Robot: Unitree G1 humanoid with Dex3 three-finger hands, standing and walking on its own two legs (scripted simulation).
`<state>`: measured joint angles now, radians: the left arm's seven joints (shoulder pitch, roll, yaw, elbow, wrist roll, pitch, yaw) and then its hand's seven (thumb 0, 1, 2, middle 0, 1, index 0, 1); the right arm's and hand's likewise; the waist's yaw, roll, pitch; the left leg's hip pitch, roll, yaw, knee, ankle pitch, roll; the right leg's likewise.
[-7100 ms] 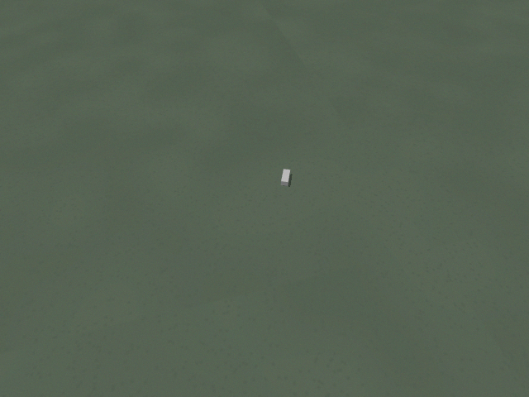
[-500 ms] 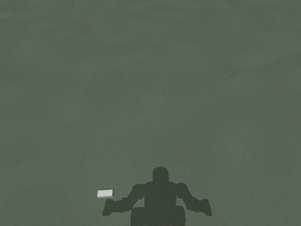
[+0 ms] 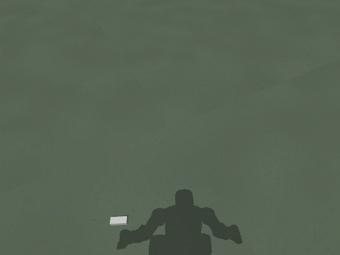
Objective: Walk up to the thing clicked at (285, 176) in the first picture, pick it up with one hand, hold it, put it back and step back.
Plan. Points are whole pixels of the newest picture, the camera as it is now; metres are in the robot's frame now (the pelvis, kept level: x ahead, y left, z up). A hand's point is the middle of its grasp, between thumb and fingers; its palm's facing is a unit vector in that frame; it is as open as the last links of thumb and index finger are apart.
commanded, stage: stand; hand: left
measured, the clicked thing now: (118, 220) +0.44 +0.32 -0.77
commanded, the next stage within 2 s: none
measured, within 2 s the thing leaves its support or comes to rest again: neither
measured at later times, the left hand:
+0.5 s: hand out of the picture +0.08 +0.25 -0.15, palm faces -0.01 -0.94 -0.34, open 7.4 cm
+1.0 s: hand out of the picture +0.08 +0.26 -0.16, palm faces -0.02 -0.94 -0.34, open 7.4 cm
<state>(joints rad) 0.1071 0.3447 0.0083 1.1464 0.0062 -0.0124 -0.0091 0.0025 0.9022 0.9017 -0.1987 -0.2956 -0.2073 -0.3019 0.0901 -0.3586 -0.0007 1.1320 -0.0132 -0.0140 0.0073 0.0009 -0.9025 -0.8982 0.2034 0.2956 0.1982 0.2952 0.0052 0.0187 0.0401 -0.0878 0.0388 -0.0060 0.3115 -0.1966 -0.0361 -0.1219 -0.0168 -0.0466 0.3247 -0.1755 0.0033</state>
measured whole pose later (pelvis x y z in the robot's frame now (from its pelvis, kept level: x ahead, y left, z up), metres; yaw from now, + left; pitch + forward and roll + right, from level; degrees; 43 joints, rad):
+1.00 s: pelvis +0.00 +0.00 +0.00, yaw -1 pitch -2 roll +0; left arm 0.11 0.35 0.01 1.14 0.01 -0.01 -0.01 0.00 0.90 0.90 -0.20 -0.30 -0.21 -0.30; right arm 0.11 -0.35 0.00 1.13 -0.01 -0.01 0.00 0.00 -0.90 -0.90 0.20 0.30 0.20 0.30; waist 0.00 0.01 0.04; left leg -0.07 0.04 0.01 0.30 -0.20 -0.03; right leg -0.11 -0.02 -0.04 0.31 -0.17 0.01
